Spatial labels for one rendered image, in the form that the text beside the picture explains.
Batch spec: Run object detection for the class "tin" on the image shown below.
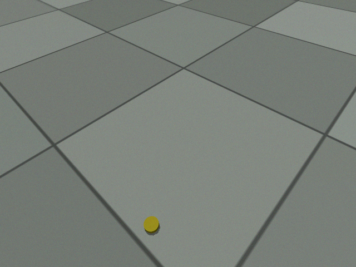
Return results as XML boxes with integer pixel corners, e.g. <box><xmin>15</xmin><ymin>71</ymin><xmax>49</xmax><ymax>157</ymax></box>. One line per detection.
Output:
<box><xmin>144</xmin><ymin>216</ymin><xmax>159</xmax><ymax>233</ymax></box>

